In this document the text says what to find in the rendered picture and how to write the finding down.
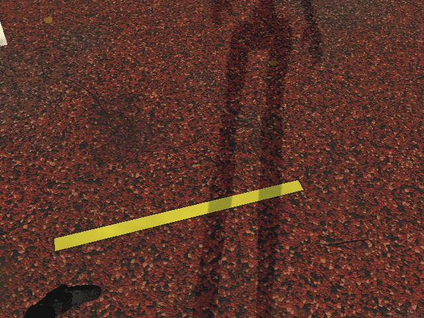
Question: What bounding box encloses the left robot hand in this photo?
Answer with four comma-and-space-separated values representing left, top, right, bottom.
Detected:
23, 284, 101, 318

